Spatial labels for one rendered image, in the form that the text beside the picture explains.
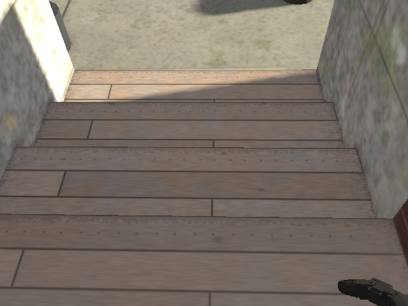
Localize right robot hand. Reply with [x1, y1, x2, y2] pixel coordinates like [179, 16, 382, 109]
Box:
[338, 278, 408, 306]

